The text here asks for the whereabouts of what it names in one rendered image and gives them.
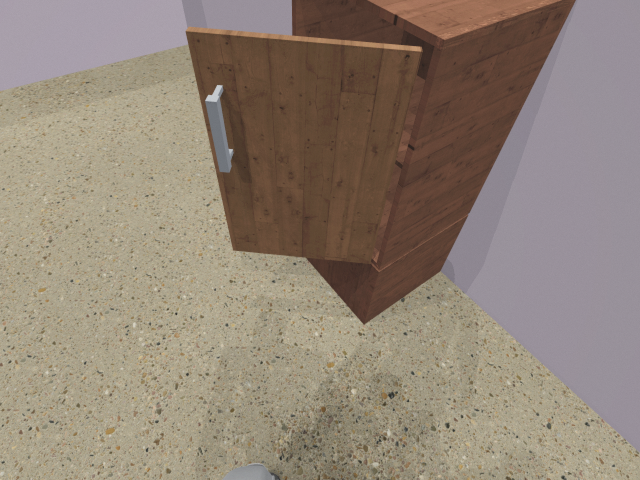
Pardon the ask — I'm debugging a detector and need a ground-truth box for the cupboard door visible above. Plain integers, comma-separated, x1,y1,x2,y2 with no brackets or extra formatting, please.
186,27,423,264

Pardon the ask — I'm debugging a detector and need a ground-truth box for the handle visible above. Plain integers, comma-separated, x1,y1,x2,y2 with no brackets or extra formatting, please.
205,85,234,173

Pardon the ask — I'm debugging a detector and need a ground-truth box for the robot left shin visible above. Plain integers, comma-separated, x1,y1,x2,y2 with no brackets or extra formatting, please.
247,463,270,473

